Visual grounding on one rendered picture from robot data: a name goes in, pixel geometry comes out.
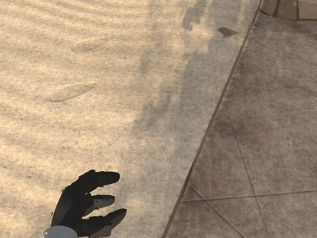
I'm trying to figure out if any robot left hand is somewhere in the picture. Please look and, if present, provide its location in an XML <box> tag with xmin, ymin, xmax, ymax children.
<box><xmin>51</xmin><ymin>170</ymin><xmax>127</xmax><ymax>238</ymax></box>

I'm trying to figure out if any left robot forearm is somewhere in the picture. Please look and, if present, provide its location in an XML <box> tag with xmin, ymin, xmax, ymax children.
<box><xmin>41</xmin><ymin>225</ymin><xmax>77</xmax><ymax>238</ymax></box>

